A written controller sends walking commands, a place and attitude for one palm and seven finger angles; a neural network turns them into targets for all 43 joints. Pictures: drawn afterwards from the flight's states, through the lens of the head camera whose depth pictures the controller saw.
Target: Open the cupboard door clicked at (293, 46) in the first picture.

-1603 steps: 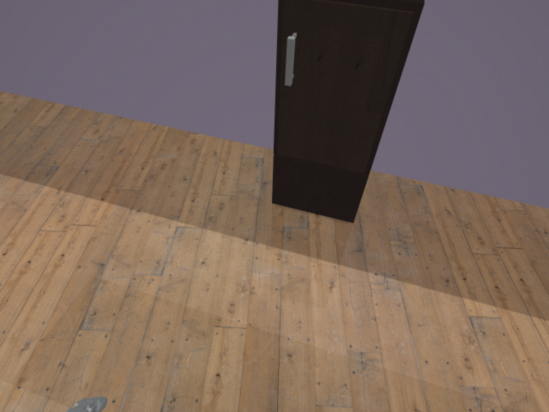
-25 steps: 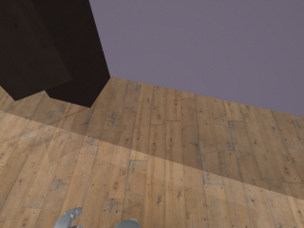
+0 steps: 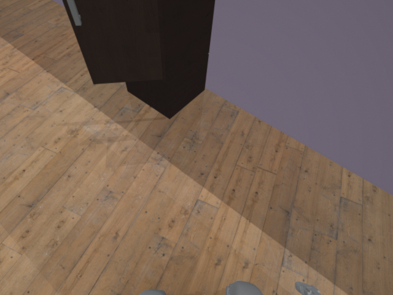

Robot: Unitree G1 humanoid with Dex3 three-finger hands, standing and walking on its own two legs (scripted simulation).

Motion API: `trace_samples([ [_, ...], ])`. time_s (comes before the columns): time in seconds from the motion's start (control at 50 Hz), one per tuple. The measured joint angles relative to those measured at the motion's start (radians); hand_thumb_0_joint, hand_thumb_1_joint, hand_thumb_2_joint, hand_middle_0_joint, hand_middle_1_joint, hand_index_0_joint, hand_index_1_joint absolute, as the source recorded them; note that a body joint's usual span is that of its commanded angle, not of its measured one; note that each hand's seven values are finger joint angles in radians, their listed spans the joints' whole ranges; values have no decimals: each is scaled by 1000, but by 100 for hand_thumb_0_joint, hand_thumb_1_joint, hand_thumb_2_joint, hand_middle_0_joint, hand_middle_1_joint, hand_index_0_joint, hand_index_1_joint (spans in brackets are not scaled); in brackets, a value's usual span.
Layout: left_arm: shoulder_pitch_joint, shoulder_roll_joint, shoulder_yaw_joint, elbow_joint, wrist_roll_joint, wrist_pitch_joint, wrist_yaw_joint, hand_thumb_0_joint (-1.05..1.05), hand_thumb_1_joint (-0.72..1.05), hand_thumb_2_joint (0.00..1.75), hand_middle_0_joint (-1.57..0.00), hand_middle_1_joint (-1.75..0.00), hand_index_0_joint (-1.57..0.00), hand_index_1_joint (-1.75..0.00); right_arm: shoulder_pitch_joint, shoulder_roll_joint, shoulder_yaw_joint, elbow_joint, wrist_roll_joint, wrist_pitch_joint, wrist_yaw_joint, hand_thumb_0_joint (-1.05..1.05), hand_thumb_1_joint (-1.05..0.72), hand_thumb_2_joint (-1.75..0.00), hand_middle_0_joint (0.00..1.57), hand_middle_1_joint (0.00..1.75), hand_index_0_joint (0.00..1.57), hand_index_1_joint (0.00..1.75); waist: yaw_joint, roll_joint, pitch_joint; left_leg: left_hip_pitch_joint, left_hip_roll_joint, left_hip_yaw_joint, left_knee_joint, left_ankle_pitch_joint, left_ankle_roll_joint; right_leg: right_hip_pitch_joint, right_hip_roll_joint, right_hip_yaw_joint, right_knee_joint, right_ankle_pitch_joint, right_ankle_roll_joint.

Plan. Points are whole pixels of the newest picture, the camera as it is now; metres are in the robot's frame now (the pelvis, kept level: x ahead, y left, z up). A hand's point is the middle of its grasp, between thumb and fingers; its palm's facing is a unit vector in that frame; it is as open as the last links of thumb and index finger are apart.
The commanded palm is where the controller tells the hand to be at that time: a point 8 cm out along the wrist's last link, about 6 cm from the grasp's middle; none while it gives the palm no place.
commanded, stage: turn to face it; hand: left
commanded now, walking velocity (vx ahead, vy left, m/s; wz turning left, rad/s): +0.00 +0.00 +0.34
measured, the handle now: (72, 2) +1.06 +0.57 +0.00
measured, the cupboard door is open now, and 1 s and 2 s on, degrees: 49 49 49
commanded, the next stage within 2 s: take the last steps up to it in 0.30 s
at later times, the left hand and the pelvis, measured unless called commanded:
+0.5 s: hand out of the picture +0.02 +0.15 -0.16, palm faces +0.22 -0.95 -0.23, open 7.3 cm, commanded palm none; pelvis +0.01 -0.04 +0.01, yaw +11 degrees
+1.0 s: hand (106, 281) +0.15 +0.21 -0.16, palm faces +0.23 -0.96 -0.19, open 7.4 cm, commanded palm none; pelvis +0.11 +0.01 +0.00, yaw +14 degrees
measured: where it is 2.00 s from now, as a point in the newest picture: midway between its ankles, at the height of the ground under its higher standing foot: (167, 228)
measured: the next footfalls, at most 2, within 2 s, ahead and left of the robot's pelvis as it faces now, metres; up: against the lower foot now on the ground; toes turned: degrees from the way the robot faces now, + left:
right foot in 0.22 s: +0.04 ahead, -0.15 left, +0.00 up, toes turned +1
left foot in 0.62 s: +0.03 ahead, +0.09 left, +0.00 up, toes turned +18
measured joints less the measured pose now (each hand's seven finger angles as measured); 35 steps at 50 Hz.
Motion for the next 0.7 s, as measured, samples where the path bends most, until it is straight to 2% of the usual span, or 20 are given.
trace_samples([
  [0.12,-18,-19,-10,-18,-3,-10,-3,0,91,89,-19,-30,-20,-30,26,15,8,19,-2,5,0,0,-90,-90,21,30,20,30,-10,37,-13,18,0,-46,-57,35,-11,43,29,10,-179,14,-1],
  [0.16,-22,-31,-16,-22,-5,-15,-3,0,91,89,-19,-30,-20,-30,34,17,6,27,-3,11,2,0,-90,-90,21,30,20,30,-17,49,-16,12,-1,-62,-47,31,-21,88,45,4,-277,25,-6],
  [0.22,-15,-45,-25,-31,-6,-36,-3,0,91,89,-19,-30,-20,-30,54,21,2,39,4,19,3,0,-90,-90,21,30,20,30,-20,51,-29,-14,-14,-78,3,6,-41,194,58,-8,-499,129,-24],
  [0.24,-13,-57,-26,-27,-2,-46,0,0,91,89,-19,-30,-20,-30,55,16,-2,46,8,21,4,0,-90,-90,21,30,20,30,-18,63,-28,-30,-12,-82,44,-26,-44,203,64,-15,-513,124,-50],
  [0.28,-7,-82,-38,-20,2,-57,3,0,91,89,-19,-30,-20,-30,54,5,-12,60,10,33,4,1,-90,-90,21,30,20,30,-24,82,-19,-78,-20,-85,211,-177,-49,212,62,-38,-499,110,-81],
  [0.34,14,-110,-49,-10,1,-65,8,0,91,89,-20,-30,-20,-30,47,-4,-20,83,11,45,5,1,-90,-90,20,30,20,30,-26,78,-8,-138,-22,-59,463,-215,-63,249,48,-57,-532,122,-91],
  [0.38,28,-121,-52,0,3,-65,10,0,91,89,-20,-30,-21,-30,44,-4,-22,92,13,47,7,1,-90,-90,20,30,20,30,-28,67,-6,-146,-11,-41,513,-201,-73,272,39,-70,-562,134,-90],
  [0.42,39,-118,-44,10,4,-65,17,0,92,89,-20,-30,-21,-30,41,0,-21,100,15,47,7,1,-90,-90,20,30,20,30,-26,52,-5,-130,1,-27,476,-198,-79,286,30,-84,-582,141,-88],
  [0.48,54,-106,-39,26,8,-70,12,0,93,89,-20,-30,-21,-30,37,7,-17,110,14,42,9,1,-90,-90,20,30,20,30,-13,32,-5,-79,14,-5,346,-202,-80,299,19,-106,-594,140,-83],
  [0.56,82,-85,-27,54,10,-79,1,0,92,89,-20,-30,-21,-30,29,16,-7,115,11,27,15,1,-91,-90,20,30,20,30,12,6,-11,-4,14,30,171,-195,-68,305,-1,-131,-581,123,-66],
  [0.6,103,-73,-20,72,7,-76,-5,0,92,89,-20,-30,-21,-30,31,19,-1,109,9,10,17,1,-90,-90,20,30,20,30,18,-6,-21,56,10,53,39,-142,-56,300,-15,-141,-547,98,-50],
  [0.62,115,-67,-16,79,4,-70,-8,0,91,89,-20,-30,-21,-30,36,18,2,102,6,-2,17,1,-90,-90,20,30,20,30,17,-8,-30,75,7,55,-17,-74,-30,286,-23,-145,-509,76,-43],
  [0.64,119,-60,-12,89,1,-59,-11,0,91,89,-20,-30,-21,-30,37,21,2,96,1,-14,15,1,-90,-90,20,30,20,30,18,-16,-29,70,-1,59,-7,-32,-8,259,-30,-130,-433,21,-42],
  [0.68,118,-52,-11,110,5,-35,-12,0,91,89,-20,-30,-21,-30,52,28,6,84,-4,-31,7,0,-90,-90,20,30,20,30,18,-19,-33,75,-7,66,16,-53,16,178,-16,-77,-229,-59,-54],
  [0.7,113,-50,-11,118,7,-29,-14,0,91,89,-20,-30,-20,-30,66,32,9,80,-4,-38,1,0,-90,-90,20,30,20,30,15,-15,-37,86,-9,64,4,-63,21,135,-8,-59,-139,-54,-58],
])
